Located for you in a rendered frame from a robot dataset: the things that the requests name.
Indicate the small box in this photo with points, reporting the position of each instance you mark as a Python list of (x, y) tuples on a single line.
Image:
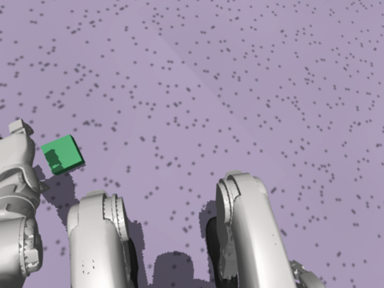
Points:
[(62, 154)]

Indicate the right robot hand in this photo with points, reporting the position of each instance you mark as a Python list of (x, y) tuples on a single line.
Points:
[(306, 279)]

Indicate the right robot foot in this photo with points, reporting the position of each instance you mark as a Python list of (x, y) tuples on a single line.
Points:
[(214, 253)]

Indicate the left robot arm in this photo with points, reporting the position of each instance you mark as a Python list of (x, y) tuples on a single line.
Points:
[(21, 248)]

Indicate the left robot foot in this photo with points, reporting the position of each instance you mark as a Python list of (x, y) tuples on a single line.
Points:
[(133, 263)]

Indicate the left robot hand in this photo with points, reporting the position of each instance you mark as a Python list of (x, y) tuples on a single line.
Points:
[(19, 148)]

